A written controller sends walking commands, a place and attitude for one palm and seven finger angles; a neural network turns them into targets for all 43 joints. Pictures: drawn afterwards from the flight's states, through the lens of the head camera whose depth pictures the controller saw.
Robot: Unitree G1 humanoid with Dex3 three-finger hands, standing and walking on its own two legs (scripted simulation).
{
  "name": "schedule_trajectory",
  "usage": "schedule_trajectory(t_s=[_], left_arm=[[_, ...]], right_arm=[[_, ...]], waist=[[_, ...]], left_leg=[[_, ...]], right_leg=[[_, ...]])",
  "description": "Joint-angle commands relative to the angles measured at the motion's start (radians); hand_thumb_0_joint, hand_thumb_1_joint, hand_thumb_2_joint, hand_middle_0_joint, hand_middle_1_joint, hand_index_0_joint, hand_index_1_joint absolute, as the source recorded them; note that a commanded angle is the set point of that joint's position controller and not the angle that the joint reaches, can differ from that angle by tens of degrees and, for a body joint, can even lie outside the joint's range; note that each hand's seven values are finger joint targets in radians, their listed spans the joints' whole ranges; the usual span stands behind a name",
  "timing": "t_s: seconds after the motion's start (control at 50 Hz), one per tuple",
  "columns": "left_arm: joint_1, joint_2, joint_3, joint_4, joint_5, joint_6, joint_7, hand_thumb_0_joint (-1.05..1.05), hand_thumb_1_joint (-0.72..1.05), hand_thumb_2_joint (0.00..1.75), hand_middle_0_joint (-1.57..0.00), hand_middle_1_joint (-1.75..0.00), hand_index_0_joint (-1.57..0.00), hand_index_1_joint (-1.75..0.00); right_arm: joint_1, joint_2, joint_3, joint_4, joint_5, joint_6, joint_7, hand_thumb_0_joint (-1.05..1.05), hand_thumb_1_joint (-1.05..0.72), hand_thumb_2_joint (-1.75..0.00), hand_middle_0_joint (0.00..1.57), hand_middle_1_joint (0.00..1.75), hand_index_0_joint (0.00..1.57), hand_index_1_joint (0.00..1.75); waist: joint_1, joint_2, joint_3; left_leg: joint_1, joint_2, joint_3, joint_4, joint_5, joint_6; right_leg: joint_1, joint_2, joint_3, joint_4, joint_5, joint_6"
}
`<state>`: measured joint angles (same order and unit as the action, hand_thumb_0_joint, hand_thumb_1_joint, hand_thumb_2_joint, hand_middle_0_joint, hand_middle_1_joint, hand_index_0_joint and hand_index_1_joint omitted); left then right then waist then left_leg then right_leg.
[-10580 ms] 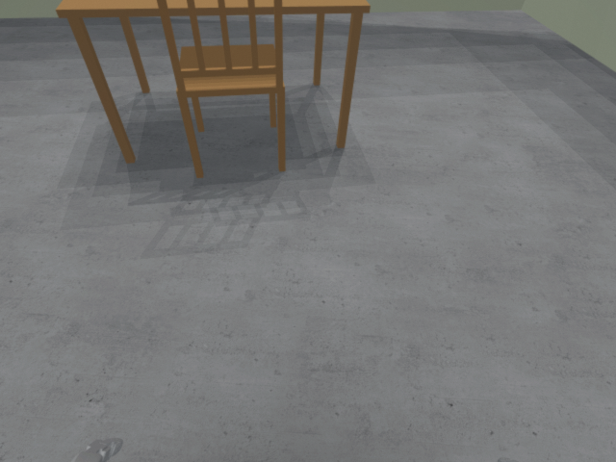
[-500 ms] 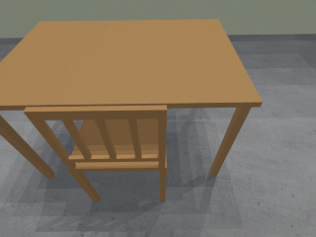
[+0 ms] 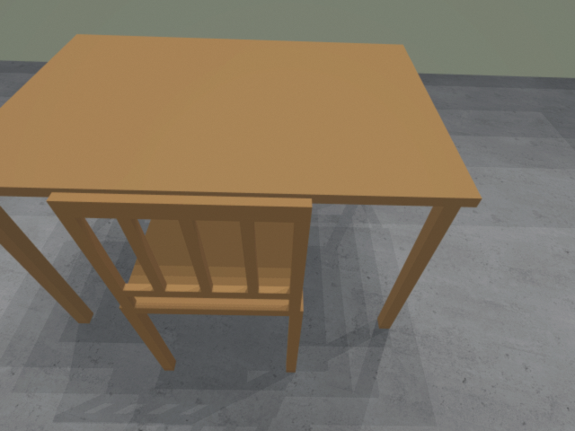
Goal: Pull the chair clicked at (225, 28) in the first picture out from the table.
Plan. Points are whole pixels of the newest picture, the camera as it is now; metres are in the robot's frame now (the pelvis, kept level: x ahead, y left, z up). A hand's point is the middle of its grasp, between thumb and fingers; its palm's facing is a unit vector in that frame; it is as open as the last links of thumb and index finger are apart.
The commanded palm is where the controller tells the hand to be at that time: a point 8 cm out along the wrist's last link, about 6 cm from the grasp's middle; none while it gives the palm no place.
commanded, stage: look again from close up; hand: left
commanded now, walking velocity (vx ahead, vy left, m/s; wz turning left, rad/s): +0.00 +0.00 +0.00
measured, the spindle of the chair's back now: (198, 257) +0.44 +0.21 -0.10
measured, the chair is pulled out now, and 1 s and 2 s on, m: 0.00 0.00 0.00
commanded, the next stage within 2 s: raise the hand toward the chair's back in 0.36 s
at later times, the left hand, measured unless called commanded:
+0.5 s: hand out of the picture +0.01 +0.17 -0.17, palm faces +0.07 -0.98 -0.19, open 7.3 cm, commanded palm +0.10 +0.21 -0.07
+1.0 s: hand out of the picture +0.12 +0.17 -0.07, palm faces +0.23 -0.97 -0.08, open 10.2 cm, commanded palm +0.12 +0.22 -0.06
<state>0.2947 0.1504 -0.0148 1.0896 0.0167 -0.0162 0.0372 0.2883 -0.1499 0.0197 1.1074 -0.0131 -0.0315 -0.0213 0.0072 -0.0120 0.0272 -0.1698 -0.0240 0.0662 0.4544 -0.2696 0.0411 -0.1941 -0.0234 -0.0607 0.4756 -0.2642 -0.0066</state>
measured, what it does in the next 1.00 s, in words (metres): lowers itself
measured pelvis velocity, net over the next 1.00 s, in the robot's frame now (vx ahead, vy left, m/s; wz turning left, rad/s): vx -0.04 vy -0.04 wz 0.04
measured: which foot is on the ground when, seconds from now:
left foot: down 0.00-1.00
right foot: down 0.00-1.00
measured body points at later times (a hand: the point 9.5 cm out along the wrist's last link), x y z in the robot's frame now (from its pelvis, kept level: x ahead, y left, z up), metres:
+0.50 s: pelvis +0.00 +0.00 +0.00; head +0.02 +0.00 +0.45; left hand +0.01 +0.22 -0.16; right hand +0.01 -0.22 -0.16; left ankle -0.01 +0.09 -0.74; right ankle +0.00 -0.11 -0.74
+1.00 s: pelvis -0.04 -0.04 -0.10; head +0.02 -0.02 +0.34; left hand +0.10 +0.22 -0.07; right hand +0.22 -0.27 -0.14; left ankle -0.01 +0.09 -0.74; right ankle -0.01 -0.11 -0.74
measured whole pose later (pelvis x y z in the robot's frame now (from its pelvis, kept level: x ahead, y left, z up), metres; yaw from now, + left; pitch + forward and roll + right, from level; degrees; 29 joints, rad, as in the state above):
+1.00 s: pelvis -0.04 -0.04 -0.10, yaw +2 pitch +14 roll -1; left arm 0.55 0.19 0.17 0.05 -0.23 -0.59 -0.17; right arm 0.11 -0.25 -0.06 0.50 0.00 -0.23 -0.02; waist 0.05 -0.04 -0.13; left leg -0.93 0.03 -0.02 1.22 -0.54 -0.02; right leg -0.91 -0.01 -0.15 1.19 -0.54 -0.09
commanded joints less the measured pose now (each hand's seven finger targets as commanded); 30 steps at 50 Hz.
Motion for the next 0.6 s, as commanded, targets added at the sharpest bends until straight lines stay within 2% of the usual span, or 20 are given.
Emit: schedule_trajectory(t_s=[0.0, 0.06, 0.24, 0.34, 0.42, 0.44, 0.46, 0.48, 0.5, 0.52, 0.54, 0.56, 0.58], left_arm=[[0.068, 0.096, 0.015, -0.022, -0.004, -0.007, 0.004, 0.0, 0.9, 0.9, -0.2, -0.3, -0.2, -0.3], [0.068, 0.097, 0.015, -0.02, -0.004, -0.01, 0.005, 0.0, 0.9, 0.9, -0.2, -0.3, -0.2, -0.3], [0.076, 0.095, 0.014, -0.013, -0.004, -0.01, 0.005, 0.0, 0.9, 0.9, -0.2, -0.3, -0.2, -0.3], [0.08, 0.095, 0.015, -0.01, -0.005, -0.011, 0.006, 0.0, 0.9, 0.9, -0.2, -0.3, -0.2, -0.3], [0.079, 0.09, 0.014, -0.007, -0.005, -0.008, 0.006, 0.0, 0.9, 0.9, -0.2, -0.3, -0.2, -0.3], [0.122, 0.111, 0.014, 0.031, 0.009, -0.028, 0.042, 0.0, 0.9, 0.9, -0.2, -0.3, -0.2, -0.3], [-0.594, 0.302, 0.111, -1.548, -0.205, -0.232, 0.036, 0.0, 0.88, 0.89, -0.2, -0.3, -0.2, -0.3], [-0.187, 0.22, 0.094, -1.272, -0.118, -0.165, 0.077, 0.0, 0.85, 0.88, -0.2, -0.29, -0.2, -0.29], [-0.127, 0.168, 0.074, -1.165, -0.138, -0.109, 0.131, 0.0, 0.83, 0.87, -0.19, -0.29, -0.19, -0.29], [0.14, -0.058, -0.056, -0.955, -0.139, -0.011, 0.122, 0.0, 0.81, 0.86, -0.19, -0.29, -0.19, -0.29], [-0.002, -0.091, -0.107, -1.142, -0.183, -0.042, 0.093, 0.0, 0.78, 0.85, -0.19, -0.28, -0.19, -0.28], [-0.007, -0.042, -0.06, -1.137, -0.177, -0.09, 0.079, 0.0, 0.76, 0.84, -0.19, -0.28, -0.19, -0.28], [-0.011, -0.02, -0.038, -1.104, -0.169, -0.147, 0.064, 0.0, 0.74, 0.83, -0.18, -0.27, -0.18, -0.27]], right_arm=[[0.05, -0.092, -0.014, -0.021, 0.005, -0.012, -0.008, 0.0, -0.9, -0.9, 0.2, 0.3, 0.2, 0.3], [0.05, -0.095, -0.014, -0.015, 0.006, -0.012, -0.008, 0.0, -0.9, -0.9, 0.2, 0.3, 0.2, 0.3], [0.043, -0.093, -0.014, -0.003, 0.007, -0.011, -0.008, 0.0, -0.9, -0.9, 0.2, 0.3, 0.2, 0.3], [0.046, -0.092, -0.014, 0.005, 0.007, -0.012, -0.01, 0.0, -0.9, -0.9, 0.2, 0.3, 0.2, 0.3], [0.044, -0.09, -0.013, 0.008, 0.008, -0.01, -0.011, 0.0, -0.9, -0.9, 0.2, 0.3, 0.2, 0.3], [-0.03, -0.12, -0.017, -0.057, 0.015, -0.012, -0.004, 0.0, -0.9, -0.9, 0.2, 0.3, 0.2, 0.3], [-0.009, -0.292, -0.05, -0.421, 0.057, -0.155, -0.043, 0.0, -0.9, -0.9, 0.2, 0.3, 0.2, 0.3], [-0.101, -0.189, -0.013, -0.363, 0.046, -0.248, -0.069, 0.0, -0.9, -0.9, 0.2, 0.3, 0.2, 0.3], [-0.079, -0.197, -0.036, -0.291, 0.045, -0.274, -0.066, 0.0, -0.9, -0.9, 0.2, 0.3, 0.2, 0.3], [-0.045, -0.153, -0.042, -0.286, 0.062, -0.27, -0.055, 0.0, -0.9, -0.9, 0.2, 0.3, 0.2, 0.3], [-0.066, -0.198, -0.041, -0.374, 0.067, -0.279, -0.051, 0.0, -0.9, -0.9, 0.2, 0.3, 0.2, 0.3], [-0.087, -0.224, -0.056, -0.404, 0.056, -0.293, -0.052, 0.0, -0.9, -0.9, 0.2, 0.3, 0.2, 0.3], [-0.094, -0.237, -0.061, -0.43, 0.043, -0.306, -0.052, 0.0, -0.9, -0.9, 0.2, 0.3, 0.2, 0.3]], waist=[[0.001, 0.023, 0.041], [-0.002, 0.001, 0.03], [0.0, 0.004, 0.036], [0.0, 0.016, 0.011], [0.002, 0.016, 0.043], [0.019, 0.021, 0.062], [-0.096, 0.219, -0.438], [-0.003, 0.313, -0.4], [-0.035, 0.253, -0.33], [-0.047, 0.127, -0.173], [-0.053, 0.082, -0.054], [-0.067, -0.003, -0.024], [-0.081, -0.089, 0.008]], left_leg=[[-0.037, 0.12, -0.129, -0.108, 0.169, 0.005], [-0.025, 0.117, -0.126, -0.099, 0.196, 0.003], [-0.01, 0.119, -0.118, -0.103, 0.204, 0.0], [0.011, 0.121, -0.117, -0.097, 0.254, 0.0], [-0.001, 0.122, -0.119, -0.11, 0.222, 0.0], [-0.072, 0.141, -0.088, 0.068, 0.341, -0.028], [0.209, 0.033, -0.096, -0.034, 0.418, -0.028], [0.247, 0.082, -0.075, -0.053, 0.565, -0.039], [0.16, 0.08, -0.083, -0.052, 0.479, -0.071], [0.059, 0.085, -0.104, -0.062, 0.375, -0.056], [-0.035, 0.078, -0.124, -0.04, 0.249, -0.043], [-0.104, 0.058, -0.129, 0.005, 0.111, -0.032], [-0.172, 0.039, -0.128, 0.056, 0.031, -0.023]], right_leg=[[-0.001, -0.084, 0.092, -0.082, 0.121, -0.029], [0.009, -0.089, 0.098, -0.082, 0.151, -0.028], [0.008, -0.094, 0.096, -0.093, 0.163, -0.026], [0.027, -0.094, 0.097, -0.089, 0.206, -0.028], [0.012, -0.09, 0.095, -0.097, 0.169, -0.027], [-0.008, -0.131, 0.122, -0.082, 0.466, -0.017], [0.071, -0.023, 0.048, 0.005, 0.395, -0.028], [0.011, 0.008, 0.029, 0.061, 0.153, -0.045], [-0.067, 0.012, -0.01, 0.09, 0.033, -0.029], [-0.143, 0.013, -0.027, 0.085, -0.013, -0.021], [-0.15, 0.005, -0.043, 0.066, 0.013, -0.016], [-0.189, 0.01, -0.047, 0.041, -0.002, -0.015], [-0.247, 0.014, -0.048, 0.044, -0.039, -0.012]])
